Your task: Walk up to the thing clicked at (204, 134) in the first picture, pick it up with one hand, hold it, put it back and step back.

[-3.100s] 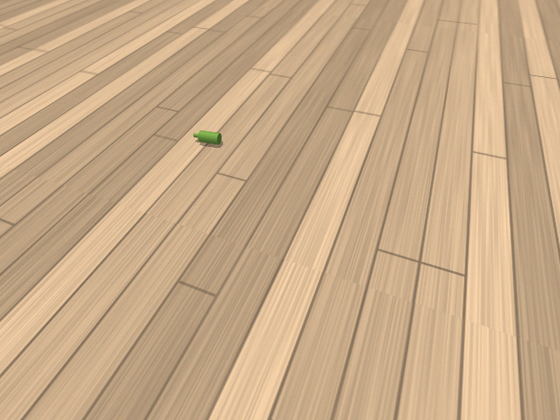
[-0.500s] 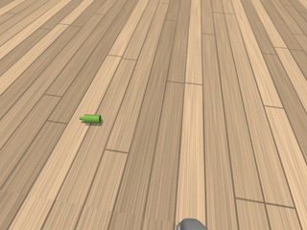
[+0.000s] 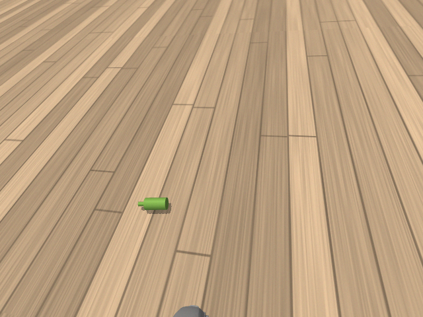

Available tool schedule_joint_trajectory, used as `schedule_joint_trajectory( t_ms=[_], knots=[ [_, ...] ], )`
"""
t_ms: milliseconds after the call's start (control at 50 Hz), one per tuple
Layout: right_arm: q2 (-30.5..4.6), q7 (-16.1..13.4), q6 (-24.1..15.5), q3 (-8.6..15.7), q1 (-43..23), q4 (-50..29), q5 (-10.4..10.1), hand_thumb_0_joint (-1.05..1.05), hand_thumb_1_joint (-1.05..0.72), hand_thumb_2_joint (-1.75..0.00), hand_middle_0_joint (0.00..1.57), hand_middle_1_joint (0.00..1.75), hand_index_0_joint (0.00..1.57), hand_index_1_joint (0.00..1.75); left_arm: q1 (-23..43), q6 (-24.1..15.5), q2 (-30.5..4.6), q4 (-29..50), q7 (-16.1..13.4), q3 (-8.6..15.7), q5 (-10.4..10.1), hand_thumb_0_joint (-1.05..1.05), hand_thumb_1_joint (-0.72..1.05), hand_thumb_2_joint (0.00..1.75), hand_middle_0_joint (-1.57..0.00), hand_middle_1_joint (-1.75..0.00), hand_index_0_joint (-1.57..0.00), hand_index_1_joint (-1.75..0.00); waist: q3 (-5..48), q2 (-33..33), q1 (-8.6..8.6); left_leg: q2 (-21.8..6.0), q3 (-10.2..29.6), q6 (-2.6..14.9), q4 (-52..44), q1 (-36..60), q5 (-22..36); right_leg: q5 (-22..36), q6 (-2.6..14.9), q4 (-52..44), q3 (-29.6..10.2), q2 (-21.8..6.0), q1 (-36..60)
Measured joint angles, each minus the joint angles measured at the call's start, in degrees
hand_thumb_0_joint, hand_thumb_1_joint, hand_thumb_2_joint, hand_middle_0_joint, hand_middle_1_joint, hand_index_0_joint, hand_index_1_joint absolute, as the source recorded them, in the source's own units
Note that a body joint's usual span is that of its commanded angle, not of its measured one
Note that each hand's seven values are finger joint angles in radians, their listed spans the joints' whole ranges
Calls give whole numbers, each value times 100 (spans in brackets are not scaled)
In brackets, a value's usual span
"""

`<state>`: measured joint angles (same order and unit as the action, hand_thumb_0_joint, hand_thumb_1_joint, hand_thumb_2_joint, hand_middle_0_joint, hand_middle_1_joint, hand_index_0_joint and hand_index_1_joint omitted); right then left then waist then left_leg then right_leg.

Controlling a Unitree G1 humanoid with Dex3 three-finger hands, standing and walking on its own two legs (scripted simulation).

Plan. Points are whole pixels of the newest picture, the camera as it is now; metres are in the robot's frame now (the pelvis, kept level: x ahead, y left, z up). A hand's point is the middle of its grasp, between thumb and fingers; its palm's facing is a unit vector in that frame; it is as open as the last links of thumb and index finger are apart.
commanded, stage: walk up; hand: left
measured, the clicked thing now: (152, 203) +0.83 +0.46 -0.73
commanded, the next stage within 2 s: none
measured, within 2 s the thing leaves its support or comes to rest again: neither
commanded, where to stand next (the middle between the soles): +0.43 +0.23 m, yaw -3 degrees
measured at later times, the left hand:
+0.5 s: hand (52, 295) +0.21 +0.42 -0.13, palm faces -0.07 -0.90 -0.43, open 7.4 cm
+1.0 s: hand (32, 256) +0.30 +0.50 -0.11, palm faces +0.00 -0.87 -0.50, open 7.4 cm
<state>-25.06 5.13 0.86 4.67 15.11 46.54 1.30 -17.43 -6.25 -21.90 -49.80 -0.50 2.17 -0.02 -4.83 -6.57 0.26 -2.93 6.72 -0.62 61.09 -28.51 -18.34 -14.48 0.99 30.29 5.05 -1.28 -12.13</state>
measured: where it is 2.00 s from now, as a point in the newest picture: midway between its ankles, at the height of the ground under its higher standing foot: (177, 297)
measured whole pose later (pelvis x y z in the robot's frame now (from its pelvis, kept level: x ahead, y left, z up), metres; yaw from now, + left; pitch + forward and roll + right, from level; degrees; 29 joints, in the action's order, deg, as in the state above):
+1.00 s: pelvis +0.27 +0.20 +0.00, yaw +1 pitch -3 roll -1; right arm -27.1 5.5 2.0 5.9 15.8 47.9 1.8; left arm -21.0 -5.7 -23.9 -48.7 -0.1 3.0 1.2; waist -4.8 -6.1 0.7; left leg -7.0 3.4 -1.5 48.7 -28.4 -15.5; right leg -17.4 -0.2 32.5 5.2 -4.1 -11.6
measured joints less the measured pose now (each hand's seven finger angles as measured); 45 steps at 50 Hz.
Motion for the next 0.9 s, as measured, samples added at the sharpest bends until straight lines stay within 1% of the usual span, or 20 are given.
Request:
schedule_joint_trajectory(
  t_ms=[60, 120, 180, 200, 220, 240, 280, 300, 340, 380, 420, 520, 600, 640, 660, 700, 720, 760, 840, 900],
  knots=[
    [-101, 54, 28, 87, -76, 1, 45, 0, -91, -90, 20, 30, 20, 30, -122, -15, -58, -13, 25, 31, 60, 0, 89, 90, -21, -30, -21, -30, -10, 19, 12, -242, -69, -86, -624, -192, 228, -124, -85, -68, 6, -93, 164],
    [-156, 120, 45, 144, -116, 48, 90, 0, -91, -90, 20, 30, 20, 30, -206, -25, -193, -11, 36, 68, 105, 1, 89, 90, -21, -30, -21, -30, -18, 89, 36, -459, -289, -78, -1423, -112, 383, -349, -199, 42, 26, -208, 253],
    [-175, 163, 10, 191, -129, 88, 116, 0, -91, -90, 20, 30, 20, 30, -265, 3, -370, -45, 31, 94, 112, 1, 89, 90, -21, -30, -21, -30, 15, 198, 37, -508, -508, 29, -2112, 251, 479, -708, -371, 382, 23, -370, 265],
    [-148, 160, -23, 214, -136, 103, 124, 0, -91, -90, 20, 30, 20, 30, -264, 35, -443, -79, 21, 109, 106, 1, 89, 90, -21, -30, -21, -30, 24, 308, 14, -426, -590, -24, -2209, 355, 624, -888, -385, 600, -5, -495, 230],
    [-68, 144, -65, 225, -176, 123, 131, 0, -91, -90, 20, 30, 20, 30, -228, 88, -532, -127, 0, 136, 107, 1, 89, 90, -21, -30, -21, -30, -33, 541, 13, -263, -739, -53, -2093, 411, 553, -1047, -267, 955, -141, -702, 140],
    [-10, 126, -119, 212, -192, 97, 148, 0, -91, -90, 20, 30, 20, 30, -200, 146, -580, -170, -25, 158, 92, 1, 89, 90, -21, -30, -21, -30, -86, 714, 11, -148, -883, -37, -1952, 458, 404, -1105, -111, 1513, -370, -793, -55],
    [58, 82, -198, 157, -140, 20, 93, 0, -91, -90, 20, 30, 20, 30, -137, 256, -548, -274, -82, 135, 35, 1, 90, 90, -21, -30, -21, -30, -86, 717, -84, -132, -938, 30, -1803, 517, 176, -1387, 62, 2722, -643, -475, -549],
    [95, 63, -200, 127, -90, 5, 56, 0, -91, -90, 20, 30, 20, 30, -95, 292, -522, -319, -100, 96, 21, 1, 90, 90, -21, -30, -20, -30, -59, 685, -133, -139, -940, 79, -1859, 586, 140, -1423, 121, 3195, -636, -313, -800],
    [190, 10, -175, 57, 9, 9, 22, 0, -91, -90, 20, 30, 20, 30, -28, 291, -490, -348, -82, 38, -31, 1, 90, 90, -21, -30, -20, -30, -32, 706, -196, -88, -1009, 155, -2169, 831, 186, -1207, 172, 3636, -564, -153, -1215],
    [248, -33, -192, -12, 124, 15, 3, 0, -91, -90, 20, 30, 20, 30, 20, 242, -455, -315, -26, 16, -71, 1, 90, 90, -21, -30, -20, -30, -28, 748, -241, 21, -1096, 204, -2515, 1085, 268, -908, 153, 3500, -473, -147, -1493],
    [256, -57, -214, -54, 242, 13, -5, 0, -90, -90, 20, 30, 21, 30, 60, 214, -404, -272, 20, 5, -81, 1, 90, 90, -21, -30, -20, -30, -50, 753, -272, 141, -1172, 280, -2760, 1304, 290, -703, 82, 3112, -384, -183, -1639],
    [175, -73, -194, -61, 464, -39, 38, 0, -90, -90, 20, 30, 21, 30, 78, 249, -230, -254, 76, -9, -17, 1, 90, 90, -21, -30, -20, -30, -68, 613, -325, 381, -1383, 431, -3016, 1722, 124, -527, -34, 2008, -155, -238, -1655],
    [98, -72, -115, -46, 574, -87, 75, 0, -90, -90, 20, 30, 21, 30, 54, 207, -125, -218, 81, 8, -1, 1, 90, 90, -21, -30, -21, -30, -45, 393, -374, 455, -1471, 433, -2834, 1873, -213, -250, 23, 1132, -53, -137, -1296],
    [80, -71, -62, -59, 619, -112, 50, 0, -90, -90, 20, 30, 21, 30, 29, 123, -126, -142, 51, 38, 1, 1, 90, 90, -21, -30, -21, -30, -40, 271, -330, 410, -1478, 401, -2415, 1821, -552, 243, 119, 616, -24, -8, -953],
    [77, -82, -31, -57, 587, -85, 28, 0, -90, -90, 20, 30, 21, 30, 53, 76, -101, -103, 15, 63, 15, 1, 90, 90, -21, -30, -21, -30, -87, 138, -288, 317, -1377, 393, -1997, 1698, -669, 234, 180, 689, 26, 80, -915],
    [134, -110, 74, -93, 489, -34, 38, 0, -91, -90, 20, 30, 20, 30, 81, 42, -100, -2, -49, 55, 19, 0, 90, 90, -21, -30, -21, -30, -141, 52, -193, 402, -961, 313, -940, 1281, -945, 6, 227, 855, 61, 103, -847],
    [151, -110, 117, -119, 445, -21, 54, 0, -91, -90, 20, 30, 20, 30, 82, 50, -99, 28, -69, 42, 7, 0, 90, 90, -21, -30, -21, -30, -135, 51, -143, 435, -844, 279, -513, 1063, -1029, -56, 236, 852, 49, 76, -787],
    [130, -90, 144, -132, 341, 11, 43, 1, -91, -90, 20, 30, 20, 30, 57, 65, -62, 55, -96, 25, -4, 0, 90, 90, -21, -30, -21, -30, -121, 8, -78, 403, -609, 207, 15, 664, -931, -63, 202, 679, 42, 31, -596],
    [-18, -50, 115, -54, 167, 3, 16, 0, -91, -90, 20, 30, 20, 30, -102, 45, -13, 64, -80, -11, 14, 0, 90, 90, -21, -30, -21, -30, -91, -96, -19, 146, -172, 67, 83, 106, -299, 16, 74, 262, 12, -36, -229],
    [-123, -20, 111, 37, 106, 15, 21, 0, -91, -90, 20, 30, 20, 30, -220, 39, -40, 70, -37, 11, 53, 0, 89, 90, -21, -30, -21, -30, -65, -88, -4, -73, -63, -38, -175, -113, 96, -33, 1, 139, -4, -129, -59]
  ],
)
